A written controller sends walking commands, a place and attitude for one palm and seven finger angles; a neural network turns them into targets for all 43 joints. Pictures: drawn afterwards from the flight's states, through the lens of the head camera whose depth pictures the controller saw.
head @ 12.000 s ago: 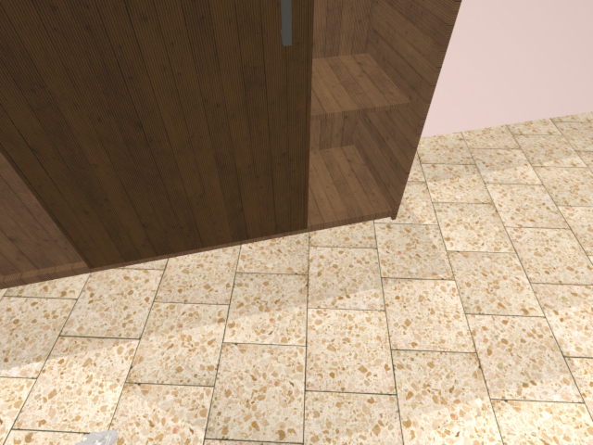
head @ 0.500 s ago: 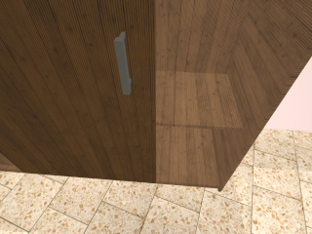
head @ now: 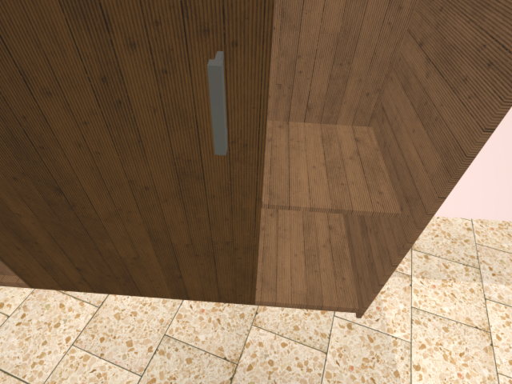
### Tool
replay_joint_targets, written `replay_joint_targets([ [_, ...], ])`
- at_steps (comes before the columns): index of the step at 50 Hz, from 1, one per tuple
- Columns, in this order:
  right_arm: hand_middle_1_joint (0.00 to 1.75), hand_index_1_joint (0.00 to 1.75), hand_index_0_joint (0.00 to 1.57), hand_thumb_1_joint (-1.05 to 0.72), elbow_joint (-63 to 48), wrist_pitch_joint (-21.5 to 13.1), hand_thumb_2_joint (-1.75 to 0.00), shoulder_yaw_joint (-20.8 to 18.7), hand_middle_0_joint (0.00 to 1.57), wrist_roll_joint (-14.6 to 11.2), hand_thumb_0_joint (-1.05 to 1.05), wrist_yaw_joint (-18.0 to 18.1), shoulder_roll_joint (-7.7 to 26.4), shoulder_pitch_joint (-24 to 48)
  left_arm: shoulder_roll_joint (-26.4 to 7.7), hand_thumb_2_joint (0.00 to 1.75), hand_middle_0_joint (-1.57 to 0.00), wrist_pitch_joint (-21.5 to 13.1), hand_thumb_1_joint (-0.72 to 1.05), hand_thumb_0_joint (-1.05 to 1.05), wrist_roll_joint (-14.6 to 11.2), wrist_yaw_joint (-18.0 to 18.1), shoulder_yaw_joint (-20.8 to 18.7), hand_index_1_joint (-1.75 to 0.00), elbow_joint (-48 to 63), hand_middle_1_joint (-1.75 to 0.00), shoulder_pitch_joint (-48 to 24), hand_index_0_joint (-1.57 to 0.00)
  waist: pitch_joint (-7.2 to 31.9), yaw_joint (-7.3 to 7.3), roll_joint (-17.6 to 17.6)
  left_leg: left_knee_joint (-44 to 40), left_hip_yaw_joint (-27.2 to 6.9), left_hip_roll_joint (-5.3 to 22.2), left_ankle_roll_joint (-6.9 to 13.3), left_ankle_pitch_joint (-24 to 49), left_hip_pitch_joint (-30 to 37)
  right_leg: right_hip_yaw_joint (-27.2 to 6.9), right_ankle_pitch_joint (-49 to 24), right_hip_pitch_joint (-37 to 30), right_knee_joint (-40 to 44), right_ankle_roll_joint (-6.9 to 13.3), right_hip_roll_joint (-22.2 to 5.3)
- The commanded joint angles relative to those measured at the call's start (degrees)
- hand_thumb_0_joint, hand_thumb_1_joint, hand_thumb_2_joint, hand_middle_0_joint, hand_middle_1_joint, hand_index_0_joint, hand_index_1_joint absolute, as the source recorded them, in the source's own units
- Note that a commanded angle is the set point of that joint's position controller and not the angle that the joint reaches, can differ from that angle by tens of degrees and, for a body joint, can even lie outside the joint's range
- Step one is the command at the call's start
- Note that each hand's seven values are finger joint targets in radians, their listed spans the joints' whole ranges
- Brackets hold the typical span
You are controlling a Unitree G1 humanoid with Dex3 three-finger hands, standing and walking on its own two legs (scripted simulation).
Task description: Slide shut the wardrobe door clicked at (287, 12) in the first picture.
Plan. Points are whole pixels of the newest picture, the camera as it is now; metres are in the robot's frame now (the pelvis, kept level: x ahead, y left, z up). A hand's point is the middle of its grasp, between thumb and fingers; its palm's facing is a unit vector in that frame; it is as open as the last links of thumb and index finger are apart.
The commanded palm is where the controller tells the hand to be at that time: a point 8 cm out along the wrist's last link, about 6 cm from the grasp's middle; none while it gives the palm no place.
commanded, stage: look again from close up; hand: left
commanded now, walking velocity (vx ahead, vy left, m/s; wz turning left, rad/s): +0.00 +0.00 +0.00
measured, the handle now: (220, 105) +0.52 +0.10 +0.18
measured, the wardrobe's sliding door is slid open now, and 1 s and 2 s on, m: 0.41 0.41 0.41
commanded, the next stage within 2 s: raise the hand with hooked fingers in 0.74 s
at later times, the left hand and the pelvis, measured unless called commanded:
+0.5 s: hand out of the picture -0.01 +0.21 -0.17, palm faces +0.01 -0.98 -0.22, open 7.4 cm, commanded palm none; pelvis +0.00 +0.03 +0.01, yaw +0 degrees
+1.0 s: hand (125, 362) +0.16 +0.21 -0.03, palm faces +0.25 -0.96 -0.15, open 7.6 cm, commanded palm +0.10 +0.26 -0.04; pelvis -0.01 +0.01 +0.00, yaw +2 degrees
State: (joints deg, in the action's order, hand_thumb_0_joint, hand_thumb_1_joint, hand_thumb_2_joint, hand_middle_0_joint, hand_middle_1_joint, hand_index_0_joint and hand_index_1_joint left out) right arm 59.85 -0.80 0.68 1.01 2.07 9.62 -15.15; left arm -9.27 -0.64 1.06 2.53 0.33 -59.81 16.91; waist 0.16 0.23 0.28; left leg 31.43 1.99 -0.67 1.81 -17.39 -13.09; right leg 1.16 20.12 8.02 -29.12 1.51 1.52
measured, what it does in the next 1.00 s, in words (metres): stands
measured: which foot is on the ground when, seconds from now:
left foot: down 0.00-1.00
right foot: down 0.00-1.00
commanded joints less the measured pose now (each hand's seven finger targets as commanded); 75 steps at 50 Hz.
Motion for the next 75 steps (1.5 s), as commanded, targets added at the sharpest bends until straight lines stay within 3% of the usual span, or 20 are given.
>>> replay_joint_targets([
  [1, 0.30, 0.30, 0.20, -0.90, -2.06, -1.02, -0.90, -0.78, 0.20, -0.05, 0.00, -0.23, 5.98, -1.95, -6.02, 0.90, -0.20, -0.30, 0.90, 0.00, -0.25, 0.05, -0.71, -0.30, 1.85, -0.30, 3.82, -0.20, -5.67, 0.40, -2.49, -9.39, -7.73, 6.31, 1.68, 9.18, -2.04, -4.72, -6.80, 4.26, 5.51, 1.10, -5.38],
  [17, 0.30, 0.30, 0.20, -0.90, 0.86, -2.01, -0.90, -1.01, 0.20, -0.45, 0.00, 0.06, 8.43, -1.56, -7.89, 0.90, -0.20, -0.31, 0.90, 0.00, -0.42, -0.14, -0.84, -0.30, -0.28, -0.30, 3.42, -0.20, -0.94, 0.51, -1.19, -10.38, -7.95, 6.78, 2.27, 19.12, 3.64, -3.91, -11.12, 2.05, 5.24, 0.14, -6.75],
  [41, 0.30, 0.30, 0.20, -0.90, 2.59, -1.86, -0.90, -1.03, 0.20, -0.59, 0.00, 0.02, 8.94, 0.27, -8.31, 0.90, -0.20, -0.42, 0.90, 0.00, -0.23, -0.25, -0.73, -0.30, -2.13, -0.30, 2.93, -0.20, -2.57, 0.32, 0.19, -11.98, -7.09, 6.55, 1.73, 17.34, 4.43, -4.81, -12.38, 2.75, 7.25, -0.02, -7.53],
  [42, 0.30, 0.30, 0.20, -0.90, -1.15, -1.79, -0.90, -0.87, 0.20, -1.03, 0.00, -0.49, 8.19, 1.51, -5.76, 0.90, -0.20, -1.80, 0.90, 0.00, 0.82, 2.05, -0.15, -0.30, -2.95, -0.30, 6.17, -0.20, -3.34, 0.53, 0.99, -1.20, -6.20, 7.58, -0.18, 33.74, 3.36, -5.57, -24.78, 4.76, 6.74, -1.18, -8.41],
  [43, 0.30, 0.30, 0.20, -0.90, -20.38, -9.30, -0.90, -3.84, 0.20, -3.77, 0.00, 1.41, 16.58, -3.37, -21.40, 0.89, -0.20, -12.71, 0.88, 0.00, -10.90, 2.00, -10.53, -0.32, 86.01, -0.32, -32.97, -0.20, 25.69, -6.33, -8.63, -5.65, -6.85, 2.75, -2.63, 37.61, 22.61, 1.45, -26.02, 4.45, 0.67, -0.28, -2.78],
  [44, 0.30, 0.30, 0.20, -0.90, -17.89, -15.07, -0.90, -1.21, 0.20, -3.33, 0.00, 3.10, 11.26, 2.59, -17.51, 0.88, -0.20, -10.23, 0.85, 0.00, -6.64, 4.13, -8.72, -0.33, 75.98, -0.33, -10.30, -0.20, 25.68, -0.74, -17.92, -8.52, -7.73, 6.70, -2.73, 43.84, 28.35, 1.23, -10.00, 9.70, -6.66, 0.44, -1.55],
  [45, 0.30, 0.30, 0.20, -0.90, -17.32, -17.16, -0.90, -2.27, 0.20, -4.01, 0.00, 2.19, 8.71, 2.95, -6.24, 0.87, -0.21, -2.97, 0.83, 0.00, -7.86, 5.48, -1.68, -0.34, 68.42, -0.34, 4.56, -0.21, 16.51, -2.15, -16.84, -10.52, -7.89, 4.98, -5.11, 35.77, 19.15, 2.34, -1.00, 15.54, -10.29, 0.03, -1.16],
  [46, 0.30, 0.30, 0.20, -0.90, -16.69, -17.18, -0.90, -3.08, 0.20, -3.68, 0.00, 1.97, 8.98, 1.22, -1.00, 0.86, -0.21, -2.60, 0.81, 0.00, -10.48, 4.55, -1.49, -0.36, 65.83, -0.36, 5.07, -0.21, 6.78, -2.67, -10.85, -10.32, -7.25, 4.30, -4.60, 28.36, 11.48, 2.74, -0.20, 16.57, -9.48, -0.29, -1.98],
  [47, 0.30, 0.30, 0.20, -0.90, -20.35, -17.42, -0.90, -3.97, 0.20, -3.36, 0.00, 1.80, 10.40, 3.44, -4.47, 0.85, -0.21, -5.21, 0.78, 0.00, -11.00, 3.24, -4.66, -0.37, 67.64, -0.37, 1.14, -0.21, 0.98, -2.59, -6.19, -7.32, -7.23, 3.35, -3.62, 18.38, 4.31, 3.83, -0.15, 16.96, -5.18, 0.05, -1.77],
  [48, 0.30, 0.30, 0.20, -0.90, -21.92, -17.16, -0.90, -4.41, 0.20, -2.40, 0.00, 1.62, 12.10, 3.55, -7.88, 0.84, -0.21, -8.33, 0.76, 0.00, -11.12, 1.44, -9.32, -0.39, 64.67, -0.39, 1.90, -0.21, 1.46, -2.90, -0.34, -3.55, -6.62, 2.18, -2.91, 10.13, -0.90, 4.48, -2.25, 17.91, -1.52, 0.25, -1.41],
  [49, 0.30, 0.30, 0.20, -0.90, -23.80, -16.79, -0.90, -4.44, 0.20, -1.61, 0.00, 1.53, 11.76, 4.07, -6.80, 0.83, -0.21, -11.98, 0.74, 0.00, -12.01, -1.22, -11.35, -0.40, 59.69, -0.40, 7.61, -0.21, 1.37, -1.39, 5.35, -0.52, -6.09, 1.27, -2.45, 7.40, -5.95, 5.07, -3.48, 18.47, -1.44, 0.25, -0.99],
  [50, 0.30, 0.30, 0.20, -0.90, -25.46, -16.42, -0.90, -5.18, 0.20, -1.82, 0.00, 0.85, 11.87, 4.52, -7.16, 0.82, -0.21, -15.30, 0.71, 0.00, -12.44, -4.70, -13.68, -0.42, 53.80, -0.42, 15.93, -0.21, 2.15, 1.05, 6.30, 2.83, -5.10, 0.65, -2.28, 10.85, -8.46, 4.87, -6.68, 17.86, -3.40, 0.75, -0.75],
  [52, 0.30, 0.30, 0.20, -0.90, -28.30, -15.38, -0.90, -5.72, 0.20, -1.57, 0.00, -0.20, 11.42, 8.08, -3.31, 0.80, -0.22, -23.69, 0.67, 0.00, -14.83, -12.79, -12.33, -0.45, 49.54, -0.45, 21.57, -0.22, 3.25, 2.47, 15.52, 9.44, -2.85, -0.01, -2.21, 8.82, -17.42, 4.04, -8.21, 22.68, -10.32, 0.16, -0.44],
  [54, 0.30, 0.30, 0.20, -0.90, -31.93, -15.72, -0.90, -6.38, 0.20, -2.19, 0.00, -1.30, 12.05, 10.06, -6.99, 0.78, -0.22, -30.93, 0.62, 0.00, -16.73, -21.66, -14.69, -0.48, 50.49, -0.48, 20.12, -0.22, 5.44, 2.54, 9.48, 14.42, -1.46, -0.93, -2.29, 4.42, -22.90, 0.66, -6.44, 24.79, -13.52, 0.24, -1.76],
  [56, 0.30, 0.30, 0.20, -0.90, -36.66, -15.25, -0.90, -6.21, 0.20, -3.36, 0.00, -1.35, 12.62, 10.91, -12.54, 0.76, -0.22, -28.99, 0.57, 0.00, -19.39, -26.83, -19.73, -0.51, 52.89, -0.51, 19.12, -0.22, 8.20, 3.96, 2.35, 15.36, -0.28, -1.94, -1.76, 1.92, -24.43, -3.02, -3.00, 22.18, -12.50, 0.32, -2.82],
  [60, 0.30, 0.30, 0.20, -0.90, -40.47, -14.46, -0.90, -4.99, 0.20, -3.83, 0.00, 1.87, 11.62, 8.78, -18.31, 0.72, -0.23, -23.65, 0.48, 0.00, -24.58, -26.15, -26.21, -0.57, 66.89, -0.57, 4.69, -0.23, 12.26, 1.70, 1.96, 18.07, -0.98, -1.82, -0.64, -3.16, -25.85, -10.06, 5.89, 20.86, -7.79, -2.64, -4.16],
  [63, 0.30, 0.30, 0.20, -0.90, -38.12, -15.36, -0.90, -4.30, 0.20, -3.19, 0.00, 2.98, 10.55, 4.76, -16.98, 0.69, -0.24, -27.31, 0.41, 0.00, -23.11, -23.64, -23.31, -0.62, 75.39, -0.62, -4.09, -0.24, 12.54, -1.52, -4.57, 19.03, -2.42, -0.02, 0.26, 0.19, -20.85, -9.63, 2.08, 22.90, -8.00, -2.29, -3.29],
  [67, 0.30, 0.30, 0.20, -0.90, -33.91, -17.08, -0.90, -3.40, 0.20, -3.46, 0.00, 3.98, 11.95, 3.15, -18.16, 0.65, -0.24, -28.86, 0.32, 0.00, -22.29, -26.07, -20.22, -0.68, 71.63, -0.68, -9.08, -0.24, 10.11, -4.40, -4.11, 19.53, -3.85, 0.82, 0.78, 0.82, -20.12, -10.16, -1.52, 23.13, -6.66, -2.99, -3.18],
  [72, 0.30, 0.30, 0.20, -0.90, -32.82, -17.92, -0.90, -2.54, 0.20, -4.26, 0.00, 4.52, 13.02, 4.63, -24.98, 0.60, -0.25, -20.14, 0.20, 0.00, -23.24, -30.73, -26.21, -0.75, 63.06, -0.75, -7.64, -0.25, 11.79, -0.82, -4.25, 15.63, -4.68, 1.04, 0.90, 3.89, -17.73, -11.07, -5.63, 15.77, -3.81, -4.37, -4.83],
  [75, 0.30, 0.30, 0.20, -0.90, -33.70, -17.85, -0.90, -2.13, 0.20, -4.13, 0.00, 3.99, 12.57, 5.81, -25.92, 0.57, -0.25, -15.81, 0.13, 0.00, -25.79, -30.48, -31.05, -0.80, 60.33, -0.80, -4.85, -0.25, 13.50, 1.68, 0.19, 13.49, -5.37, 1.08, 0.18, 6.60, -17.28, -11.19, -12.52, 10.21, -3.60, -5.67, -5.71],
])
